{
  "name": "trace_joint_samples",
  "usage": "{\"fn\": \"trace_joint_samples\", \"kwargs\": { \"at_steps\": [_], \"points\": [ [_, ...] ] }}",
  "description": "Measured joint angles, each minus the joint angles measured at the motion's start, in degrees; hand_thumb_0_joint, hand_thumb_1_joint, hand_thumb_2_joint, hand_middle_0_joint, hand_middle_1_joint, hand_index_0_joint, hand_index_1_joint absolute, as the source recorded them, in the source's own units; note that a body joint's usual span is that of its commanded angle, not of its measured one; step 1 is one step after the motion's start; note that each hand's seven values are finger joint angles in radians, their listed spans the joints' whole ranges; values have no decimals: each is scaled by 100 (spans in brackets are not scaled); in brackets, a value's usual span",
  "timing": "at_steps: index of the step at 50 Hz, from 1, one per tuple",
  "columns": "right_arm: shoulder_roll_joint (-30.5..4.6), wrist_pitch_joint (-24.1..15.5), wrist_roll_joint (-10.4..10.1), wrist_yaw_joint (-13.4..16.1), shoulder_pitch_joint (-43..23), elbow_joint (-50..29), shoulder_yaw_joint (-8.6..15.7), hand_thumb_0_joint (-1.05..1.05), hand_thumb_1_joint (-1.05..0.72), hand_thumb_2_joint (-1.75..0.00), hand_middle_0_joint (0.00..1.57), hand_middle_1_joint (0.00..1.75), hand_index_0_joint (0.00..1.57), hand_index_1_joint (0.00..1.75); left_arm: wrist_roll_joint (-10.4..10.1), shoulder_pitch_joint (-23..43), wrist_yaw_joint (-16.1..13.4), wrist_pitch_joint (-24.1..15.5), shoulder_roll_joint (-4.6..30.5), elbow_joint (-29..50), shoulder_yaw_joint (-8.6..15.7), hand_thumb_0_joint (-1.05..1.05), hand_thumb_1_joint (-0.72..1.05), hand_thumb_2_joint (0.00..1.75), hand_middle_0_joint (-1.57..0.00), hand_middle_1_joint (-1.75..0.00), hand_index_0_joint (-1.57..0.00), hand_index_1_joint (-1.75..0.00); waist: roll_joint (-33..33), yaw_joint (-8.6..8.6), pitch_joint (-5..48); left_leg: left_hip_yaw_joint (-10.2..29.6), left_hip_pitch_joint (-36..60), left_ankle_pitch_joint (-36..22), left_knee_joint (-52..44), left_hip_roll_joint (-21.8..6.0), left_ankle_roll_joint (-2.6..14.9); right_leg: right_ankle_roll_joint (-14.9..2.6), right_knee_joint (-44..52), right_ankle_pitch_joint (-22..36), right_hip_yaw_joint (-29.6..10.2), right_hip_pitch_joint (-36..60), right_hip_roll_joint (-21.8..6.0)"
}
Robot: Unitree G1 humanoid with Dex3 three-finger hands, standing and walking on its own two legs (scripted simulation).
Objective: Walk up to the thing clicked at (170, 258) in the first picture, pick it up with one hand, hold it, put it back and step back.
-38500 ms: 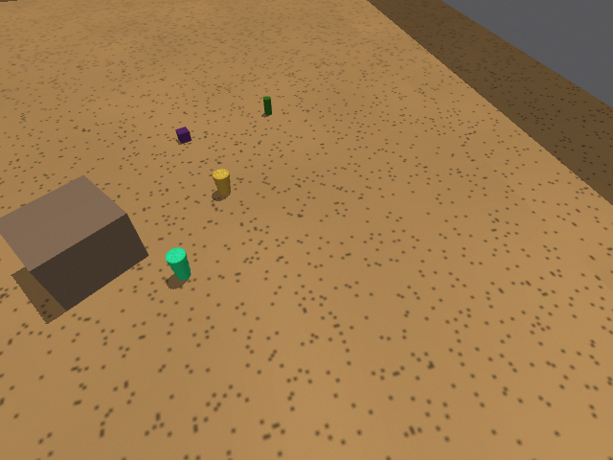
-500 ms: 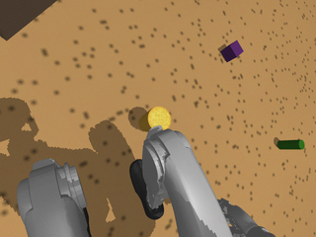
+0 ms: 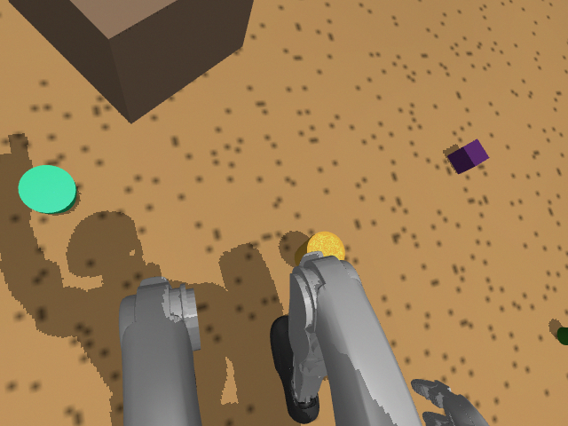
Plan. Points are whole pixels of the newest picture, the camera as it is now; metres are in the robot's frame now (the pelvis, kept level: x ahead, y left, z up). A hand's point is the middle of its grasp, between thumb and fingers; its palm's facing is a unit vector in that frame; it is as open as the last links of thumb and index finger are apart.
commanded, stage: go down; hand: left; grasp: from above
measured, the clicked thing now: (53, 193) +0.49 +0.32 -0.30
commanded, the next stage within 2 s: none
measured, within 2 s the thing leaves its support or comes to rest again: neither
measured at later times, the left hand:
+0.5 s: hand out of the picture +0.45 +0.38 +0.04, palm faces -0.41 -0.09 -0.91, open 13.1 cm
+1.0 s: hand out of the picture +0.45 +0.38 +0.11, palm faces -0.41 -0.08 -0.91, open 13.6 cm
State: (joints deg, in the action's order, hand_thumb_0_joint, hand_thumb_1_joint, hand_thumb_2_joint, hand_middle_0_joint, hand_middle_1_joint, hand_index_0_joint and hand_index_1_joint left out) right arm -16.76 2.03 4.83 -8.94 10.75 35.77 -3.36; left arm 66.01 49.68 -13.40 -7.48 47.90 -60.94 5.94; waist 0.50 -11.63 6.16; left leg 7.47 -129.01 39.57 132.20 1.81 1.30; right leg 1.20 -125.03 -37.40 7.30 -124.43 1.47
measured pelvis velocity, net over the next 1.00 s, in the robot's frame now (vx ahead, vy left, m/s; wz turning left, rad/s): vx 0.00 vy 0.01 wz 0.07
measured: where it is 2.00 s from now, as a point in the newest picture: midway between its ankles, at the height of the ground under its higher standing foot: (241, 404)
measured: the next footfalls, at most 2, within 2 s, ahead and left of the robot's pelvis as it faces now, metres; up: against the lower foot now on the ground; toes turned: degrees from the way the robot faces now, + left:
none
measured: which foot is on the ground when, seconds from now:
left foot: down 0.00-1.00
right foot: down 0.00-1.00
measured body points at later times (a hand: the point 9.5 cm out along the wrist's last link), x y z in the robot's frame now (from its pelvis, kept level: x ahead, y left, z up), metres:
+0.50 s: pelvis -0.01 +0.01 +0.11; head +0.20 +0.08 +0.50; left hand +0.46 +0.38 +0.10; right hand +0.07 -0.27 +0.00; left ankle +0.07 +0.11 -0.33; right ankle +0.11 -0.12 -0.33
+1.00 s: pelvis +0.00 +0.01 +0.16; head +0.19 +0.07 +0.56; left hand +0.47 +0.38 +0.16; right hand +0.08 -0.26 +0.05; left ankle +0.07 +0.11 -0.33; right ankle +0.11 -0.12 -0.33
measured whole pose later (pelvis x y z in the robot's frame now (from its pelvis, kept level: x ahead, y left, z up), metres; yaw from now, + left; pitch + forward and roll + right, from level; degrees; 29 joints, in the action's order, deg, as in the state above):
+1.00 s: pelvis +0.00 +0.01 +0.16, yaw +4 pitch +33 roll -7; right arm -15.0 3.7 0.9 -0.6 12.7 38.3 -3.8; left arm 63.7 49.4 -0.5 -16.2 49.1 -63.6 5.8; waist -2.3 -10.8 8.6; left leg 4.0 -99.8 34.9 101.4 0.4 2.2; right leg 1.8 -95.7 -32.3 3.1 -96.9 2.3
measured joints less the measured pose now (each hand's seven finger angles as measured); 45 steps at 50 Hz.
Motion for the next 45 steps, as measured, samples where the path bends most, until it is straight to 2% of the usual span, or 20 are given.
{"fn": "trace_joint_samples", "kwargs": {
  "at_steps": [4, 8, 12, 16, 19, 24, 36, 45],
  "points": [
    [17, 94, -135, 167, -79, -17, 71, 0, -94, -91, 21, 30, 21, 30, -200, 122, 422, 288, -44, -183, -227, 0, -42, 97, -7, -119, -11, -114, -179, 23, 197, -118, 438, -37, -513, -19, 38, 4, 449, 21, -121, 394, 0],
    [-16, 162, -207, 325, -68, -90, 68, 0, -94, -91, 21, 30, 21, 30, -392, 193, 983, 355, -62, -176, -353, 0, -41, 99, -8, -120, -12, -116, -300, 76, 172, -212, 864, -130, -1011, -37, 76, 21, 905, 107, -222, 786, 6],
    [-80, 226, -256, 451, 42, -114, 20, 0, -94, -91, 21, 30, 21, 30, -492, 152, 1438, 153, -59, -15, -308, 0, -39, 99, -8, -122, -12, -117, -341, 133, 114, -261, 1170, -224, -1382, -40, 85, 24, 1248, 194, -278, 1074, 2],
    [-91, 277, -282, 569, 181, -90, 12, 0, -94, -91, 21, 30, 21, 30, -532, 64, 1677, -176, 3, 181, -169, 0, -39, 98, -9, -122, -13, -118, -299, 160, 102, -286, 1366, -283, -1603, -46, 85, 46, 1450, 254, -311, 1252, 4],
    [-59, 311, -302, 654, 261, -69, 15, 0, -94, -91, 21, 30, 21, 30, -509, -42, 1699, -413, 59, 331, -47, 0, -39, 97, -9, -122, -13, -117, -251, 168, 131, -297, 1503, -302, -1725, -58, 87, 58, 1571, 284, -326, 1379, 14],
    [34, 322, -349, 761, 264, -19, 10, 0, -94, -91, 21, 30, 21, 30, -444, -148, 1611, -618, 140, 349, -21, 0, -41, 99, -9, -121, -12, -117, -225, 148, 185, -304, 1796, -344, -1973, -68, 93, 67, 1830, 338, -341, 1674, 21],
    [199, 173, -425, 849, 129, 131, -119, 0, -93, -91, 21, 30, 21, 30, -347, -19, 1451, -674, 132, -181, -240, 0, -45, 106, -10, -120, -12, -118, -267, 67, 265, -321, 2613, -473, -2727, -120, 106, 68, 2613, 510, -380, 2477, 66],
    [156, 137, -414, 853, 177, 199, -92, 0, -92, -91, 21, 30, 21, 30, -229, -3, 1358, -843, 140, -321, -118, 0, -48, 103, -9, -117, -10, -115, -299, 54, 251, -350, 2819, -480, -2976, -137, 99, 69, 2844, 526, -416, 2659, 77]
  ]
}}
